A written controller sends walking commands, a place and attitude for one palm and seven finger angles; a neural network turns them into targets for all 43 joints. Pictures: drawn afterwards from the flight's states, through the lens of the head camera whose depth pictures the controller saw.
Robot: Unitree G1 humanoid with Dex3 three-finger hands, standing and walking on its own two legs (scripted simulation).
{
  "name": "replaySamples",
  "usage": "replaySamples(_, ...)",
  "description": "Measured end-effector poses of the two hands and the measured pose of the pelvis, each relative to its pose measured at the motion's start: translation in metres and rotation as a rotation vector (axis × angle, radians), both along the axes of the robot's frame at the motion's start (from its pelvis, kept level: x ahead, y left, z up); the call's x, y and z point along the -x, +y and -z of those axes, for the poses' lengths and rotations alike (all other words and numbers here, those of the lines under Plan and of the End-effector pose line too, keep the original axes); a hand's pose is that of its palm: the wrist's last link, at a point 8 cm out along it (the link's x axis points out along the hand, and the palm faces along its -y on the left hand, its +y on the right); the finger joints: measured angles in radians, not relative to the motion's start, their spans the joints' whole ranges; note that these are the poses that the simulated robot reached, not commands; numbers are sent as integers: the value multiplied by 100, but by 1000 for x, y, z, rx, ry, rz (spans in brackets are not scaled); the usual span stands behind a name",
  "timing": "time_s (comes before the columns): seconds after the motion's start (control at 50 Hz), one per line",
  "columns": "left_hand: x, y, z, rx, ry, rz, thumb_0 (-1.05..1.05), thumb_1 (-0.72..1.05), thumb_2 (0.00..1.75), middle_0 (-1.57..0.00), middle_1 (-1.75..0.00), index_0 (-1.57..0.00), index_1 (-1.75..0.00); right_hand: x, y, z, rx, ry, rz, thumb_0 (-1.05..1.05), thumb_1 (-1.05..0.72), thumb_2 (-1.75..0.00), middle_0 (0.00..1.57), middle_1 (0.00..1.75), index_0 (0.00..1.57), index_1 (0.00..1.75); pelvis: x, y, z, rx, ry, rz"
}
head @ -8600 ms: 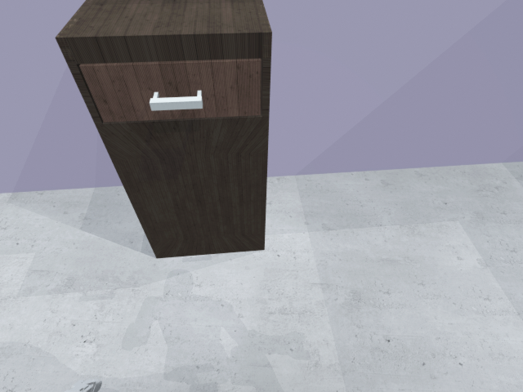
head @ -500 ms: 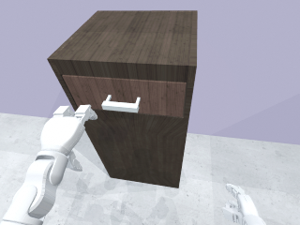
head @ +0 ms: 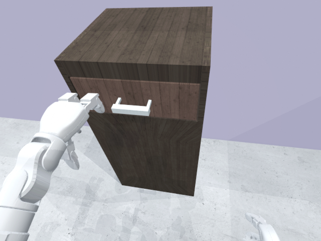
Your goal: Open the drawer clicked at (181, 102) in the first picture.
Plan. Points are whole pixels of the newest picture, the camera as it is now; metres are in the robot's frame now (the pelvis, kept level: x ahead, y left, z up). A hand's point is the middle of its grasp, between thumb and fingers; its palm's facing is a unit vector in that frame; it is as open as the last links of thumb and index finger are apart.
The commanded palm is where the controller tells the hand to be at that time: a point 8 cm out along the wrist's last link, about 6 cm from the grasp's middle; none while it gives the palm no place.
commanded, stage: raise the hand with hooked fingers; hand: left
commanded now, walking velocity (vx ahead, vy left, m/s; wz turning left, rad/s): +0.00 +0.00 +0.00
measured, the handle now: (132, 105) +0.51 +0.17 +0.03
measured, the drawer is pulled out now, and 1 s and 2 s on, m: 0.00 0.00 0.00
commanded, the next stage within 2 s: move the hooked fingers above the handle in 0.14 s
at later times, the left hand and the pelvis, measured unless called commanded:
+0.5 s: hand (88, 130) +0.32 +0.22 +0.13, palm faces +0.05 -0.05 -1.00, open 13.8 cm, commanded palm +0.30 +0.22 +0.19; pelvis -0.01 -0.01 +0.00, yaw +1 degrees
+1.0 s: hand (102, 119) +0.37 +0.21 +0.11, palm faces +0.04 -0.05 -1.00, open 13.8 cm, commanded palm +0.35 +0.21 +0.17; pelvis +0.01 -0.01 +0.00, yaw +0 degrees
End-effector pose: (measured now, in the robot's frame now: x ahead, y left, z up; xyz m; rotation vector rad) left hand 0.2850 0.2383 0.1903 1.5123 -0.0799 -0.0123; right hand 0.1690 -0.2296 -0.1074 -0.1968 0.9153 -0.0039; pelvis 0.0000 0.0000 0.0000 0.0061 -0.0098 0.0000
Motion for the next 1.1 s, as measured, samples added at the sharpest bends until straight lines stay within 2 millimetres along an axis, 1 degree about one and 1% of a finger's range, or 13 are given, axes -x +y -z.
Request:
replaySamples(0.08,5,-3,1,0,-34,18,0,-49,30,-32,-120,-32,-120,8,-7,3,14,19,12,1,-91,-90,20,30,20,30,3,-1,0,-1,2,-1)
replaySamples(0.16,6,-1,-3,-2,-67,-8,0,-49,30,-32,-120,-32,-120,8,-8,3,8,16,17,2,-91,-90,20,30,20,30,5,-3,0,-3,1,-2)
replaySamples(0.26,5,1,-3,-4,-53,-50,0,-49,30,-32,-120,-32,-120,0,-3,0,-13,-16,13,2,-91,-90,20,30,20,30,7,-5,0,-4,-2,-3)
replaySamples(0.42,-2,-13,7,-7,-4,-11,0,-49,30,-32,-120,-32,-120,-15,5,-6,-25,-64,-10,1,-91,-90,20,30,20,30,7,-8,0,-5,0,-10)
replaySamples(0.54,-13,-15,9,-6,-17,-1,0,-49,30,-32,-120,-32,-120,-14,2,-5,-18,-53,-6,1,-91,-90,20,30,20,30,6,-11,1,-5,11,-10)
replaySamples(0.7,-30,-16,14,-9,-3,-17,0,-49,30,-32,-120,-32,-120,0,-9,2,1,3,28,1,-91,-90,20,30,20,30,2,-11,1,-5,29,-8)
replaySamples(0.8,-41,-24,20,-7,13,14,0,-49,30,-32,-120,-32,-120,9,-16,7,14,35,53,1,-91,-90,20,30,20,30,0,-10,2,-5,41,-5)
replaySamples(0.9,-51,-32,22,0,-4,43,0,-49,30,-32,-120,-32,-120,16,-18,10,15,57,78,1,-91,-90,20,30,20,30,-3,-9,2,-6,52,2)
replaySamples(1.04,-67,-26,27,-11,5,1,0,-49,30,-32,-120,-32,-120,21,-18,13,10,80,97,1,-91,-90,20,30,20,30,-6,-8,3,-7,68,7)
replaySamples(1.1,-72,-28,29,-13,13,5,0,-49,30,-32,-120,-32,-120,20,-18,13,12,84,99,1,-91,-90,20,30,20,30,-8,-8,4,-6,74,6)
